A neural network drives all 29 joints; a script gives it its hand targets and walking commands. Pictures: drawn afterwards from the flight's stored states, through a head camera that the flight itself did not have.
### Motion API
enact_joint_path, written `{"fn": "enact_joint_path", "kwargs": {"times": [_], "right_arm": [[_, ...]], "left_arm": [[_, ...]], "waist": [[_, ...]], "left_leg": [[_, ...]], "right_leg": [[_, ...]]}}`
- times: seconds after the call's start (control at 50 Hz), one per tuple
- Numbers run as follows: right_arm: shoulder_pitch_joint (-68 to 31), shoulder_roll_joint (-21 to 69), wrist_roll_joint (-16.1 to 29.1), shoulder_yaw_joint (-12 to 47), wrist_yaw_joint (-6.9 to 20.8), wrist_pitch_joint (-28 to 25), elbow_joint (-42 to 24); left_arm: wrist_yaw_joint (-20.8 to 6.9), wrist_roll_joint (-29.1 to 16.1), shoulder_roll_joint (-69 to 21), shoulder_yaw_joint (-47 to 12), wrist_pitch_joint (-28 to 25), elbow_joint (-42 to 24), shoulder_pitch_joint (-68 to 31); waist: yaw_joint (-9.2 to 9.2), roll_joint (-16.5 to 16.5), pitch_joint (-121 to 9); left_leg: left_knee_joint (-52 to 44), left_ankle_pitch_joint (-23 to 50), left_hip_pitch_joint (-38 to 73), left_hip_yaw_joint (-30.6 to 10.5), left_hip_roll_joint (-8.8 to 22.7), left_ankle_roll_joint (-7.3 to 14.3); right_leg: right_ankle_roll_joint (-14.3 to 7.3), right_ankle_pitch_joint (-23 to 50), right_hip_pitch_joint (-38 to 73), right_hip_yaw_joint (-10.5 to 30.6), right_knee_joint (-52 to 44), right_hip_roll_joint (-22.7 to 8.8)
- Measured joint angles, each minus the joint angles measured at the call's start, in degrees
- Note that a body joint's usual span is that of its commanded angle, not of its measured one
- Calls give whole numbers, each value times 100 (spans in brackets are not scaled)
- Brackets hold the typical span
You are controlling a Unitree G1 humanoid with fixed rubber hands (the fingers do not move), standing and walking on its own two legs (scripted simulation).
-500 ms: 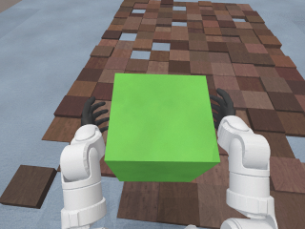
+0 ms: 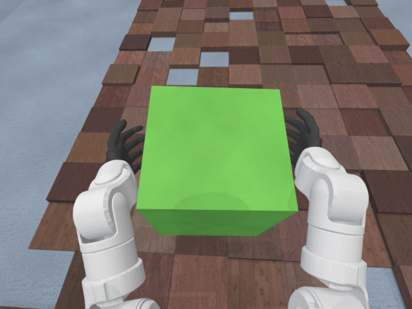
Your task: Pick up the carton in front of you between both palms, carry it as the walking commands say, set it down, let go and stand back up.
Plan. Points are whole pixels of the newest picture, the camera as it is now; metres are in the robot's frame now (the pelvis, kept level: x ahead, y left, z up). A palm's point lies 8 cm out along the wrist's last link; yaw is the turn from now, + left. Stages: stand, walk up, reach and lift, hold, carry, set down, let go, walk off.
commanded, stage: carry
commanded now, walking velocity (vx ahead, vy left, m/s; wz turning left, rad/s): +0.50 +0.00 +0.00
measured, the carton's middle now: (211, 172) +0.37 -0.01 +0.06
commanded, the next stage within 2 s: none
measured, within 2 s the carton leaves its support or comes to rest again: neither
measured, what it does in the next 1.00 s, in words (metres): climbs: right foot, then left foot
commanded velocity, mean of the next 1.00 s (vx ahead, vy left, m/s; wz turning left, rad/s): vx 0.50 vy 0.00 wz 0.00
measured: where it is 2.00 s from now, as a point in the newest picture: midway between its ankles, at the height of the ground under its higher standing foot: (184, 100)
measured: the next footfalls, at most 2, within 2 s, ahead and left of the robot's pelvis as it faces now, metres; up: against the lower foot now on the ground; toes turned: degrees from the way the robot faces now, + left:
right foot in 0.24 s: +0.35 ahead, -0.13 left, +0.03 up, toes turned -3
left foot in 0.54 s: +0.56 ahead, +0.05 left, +0.04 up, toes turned +1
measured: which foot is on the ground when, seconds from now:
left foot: down 0.00-0.26, up 0.28-0.52, down 0.54-0.92, up 0.94-1.00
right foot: down 0.00-0.00, up 0.02-0.22, down 0.24-0.54, up 0.56-0.86, down 0.88-1.00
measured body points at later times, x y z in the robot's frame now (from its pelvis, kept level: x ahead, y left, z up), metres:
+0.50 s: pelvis +0.39 -0.03 +0.04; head +0.48 -0.02 +0.48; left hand +0.73 +0.17 +0.13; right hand +0.78 -0.15 +0.12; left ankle +0.44 +0.06 -0.65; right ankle +0.30 -0.12 -0.69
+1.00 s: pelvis +0.79 -0.02 +0.06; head +0.81 +0.00 +0.51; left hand +1.12 +0.15 +0.13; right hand +1.13 -0.17 +0.13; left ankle +0.61 +0.05 -0.58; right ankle +0.79 -0.12 -0.67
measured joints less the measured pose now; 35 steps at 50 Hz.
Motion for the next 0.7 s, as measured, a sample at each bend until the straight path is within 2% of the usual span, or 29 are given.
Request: {"fn": "enact_joint_path", "kwargs": {"times": [0.02,0.04,0.06,0.1,0.14,0.2,0.24,0.28,0.3,0.32,0.34,0.38,0.42,0.46,0.48,0.5,0.52,0.54,0.56,0.6,0.64,0.66,0.7], "right_arm": [[12,-12,43,32,31,50,116],[42,-31,48,75,23,47,226],[77,-57,95,113,-2,30,267],[104,-103,265,182,-44,-53,157],[109,-181,387,252,-110,-164,8],[64,-275,500,195,-141,-194,23],[0,-306,487,118,-117,-149,160],[21,-367,449,42,-62,-138,269],[19,-369,420,-9,-17,-162,332],[29,-368,372,-51,14,-195,385],[62,-337,313,-113,28,-211,392],[172,-229,203,-230,16,-248,292],[274,-101,62,-305,-27,-308,81],[351,-9,-170,-286,-79,-458,36],[385,22,-302,-270,-93,-533,75],[412,56,-420,-268,-99,-591,141],[430,89,-484,-249,-86,-615,202],[417,136,-520,-235,-60,-616,271],[405,188,-521,-238,-37,-615,282],[546,221,-413,-153,7,-670,209],[770,110,-234,-63,100,-587,309],[847,22,-119,-41,157,-480,389],[841,-144,78,-6,263,-306,492]], "left_arm": [[-17,-47,54,23,33,126,14],[-21,-38,54,56,69,183,31],[-13,-17,15,96,89,164,56],[61,-17,-87,203,71,-60,50],[164,9,-123,202,-68,-195,18],[287,171,-112,32,-216,-132,18],[285,277,-101,-40,-224,22,-17],[233,366,-165,-72,-251,244,-86],[215,394,-154,-94,-235,335,-153],[201,368,-128,-124,-213,426,-205],[178,297,-112,-154,-164,460,-232],[112,85,-156,-227,-124,384,-174],[192,-45,-172,-289,-184,207,-62],[250,-99,-146,-347,-258,107,38],[266,-91,-136,-376,-287,101,90],[286,-88,-129,-387,-307,124,134],[275,-85,-119,-370,-326,159,188],[239,-101,-95,-335,-335,176,242],[205,-142,-59,-302,-346,185,256],[53,-175,40,-282,-501,388,203],[-34,-129,-23,-267,-528,650,299],[-41,-53,-132,-247,-505,721,417],[-37,127,-361,-177,-462,697,621]], "waist": [[-130,-15,-38],[-230,-27,-68],[-329,0,-83],[-478,14,7],[-571,-27,88],[-544,-82,-6],[-361,-78,-83],[-47,139,-82],[109,134,-98],[269,95,-75],[424,11,-26],[718,-68,82],[996,-131,196],[1195,-160,239],[1233,-114,229],[1205,-34,226],[1094,67,238],[923,187,264],[741,286,296],[364,135,354],[125,30,251],[60,121,112],[-96,434,-234]], "left_leg": [[-2,-149,130,-34,-48,-1],[-93,-223,296,-63,-77,-41],[-219,-263,461,-113,-77,-92],[-523,-362,860,-190,-32,-127],[-865,-463,1315,-262,34,-218],[-1273,-654,1952,-352,163,-352],[-867,-883,2159,-378,288,-392],[481,-823,1879,-562,563,-394],[1490,-888,1490,-758,477,-417],[2523,-985,1060,-912,332,-425],[3408,-1150,654,-980,173,-414],[4415,-1320,-137,-987,57,-385],[4153,-1327,-742,-847,94,-412],[2962,-1285,-1060,-703,148,-441],[2144,-1130,-1079,-655,180,-445],[1266,-808,-981,-614,198,-420],[494,-352,-780,-541,202,-364],[-85,151,-478,-463,205,-267],[-239,1062,-230,-433,220,-115],[228,1210,-71,-294,-5,195],[359,1281,203,-147,-128,486],[118,922,518,-240,-123,442],[-702,-85,1214,-562,-20,215]], "right_leg": [[-36,168,-406,203,1095,106],[-89,-57,-786,327,1964,187],[-105,-276,-1173,346,2512,229],[-89,-537,-1930,286,2838,203],[-97,-472,-2485,151,2083,35],[-112,440,-2626,-76,-353,-125],[-127,1227,-2302,-190,-1698,-49],[-184,260,-1631,-362,-2153,211],[-239,-250,-1454,-359,-2255,265],[-282,-466,-1346,-343,-2285,286],[-363,-63,-1206,-329,-2429,256],[-353,-284,-820,-292,-2742,278],[-281,-466,-404,-211,-3135,277],[-224,-517,3,-106,-3499,245],[-181,-502,198,-88,-3621,244],[-123,-441,368,-103,-3625,253],[-48,-312,458,-147,-3386,257],[46,-113,427,-195,-2811,253],[96,-87,274,-172,-1890,248],[88,-261,-257,233,-6,164],[60,-80,-777,458,950,174],[72,38,-1039,406,1064,223],[164,203,-1505,100,740,254]]}}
